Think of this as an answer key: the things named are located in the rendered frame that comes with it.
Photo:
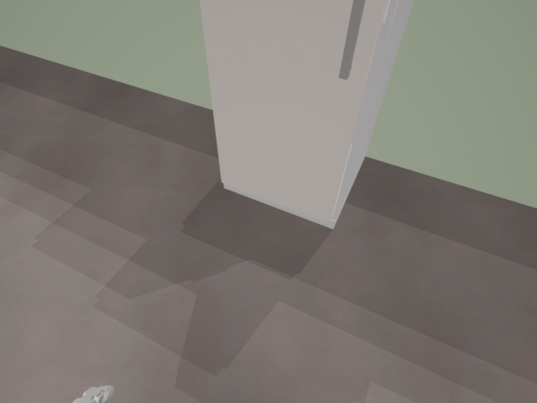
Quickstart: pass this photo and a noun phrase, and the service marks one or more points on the fridge door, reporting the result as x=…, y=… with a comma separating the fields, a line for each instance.
x=284, y=120

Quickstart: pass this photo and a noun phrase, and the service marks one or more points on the robot left hand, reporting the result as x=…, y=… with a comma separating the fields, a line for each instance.
x=96, y=395

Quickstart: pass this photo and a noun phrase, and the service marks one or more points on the handle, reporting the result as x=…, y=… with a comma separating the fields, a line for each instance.
x=351, y=40

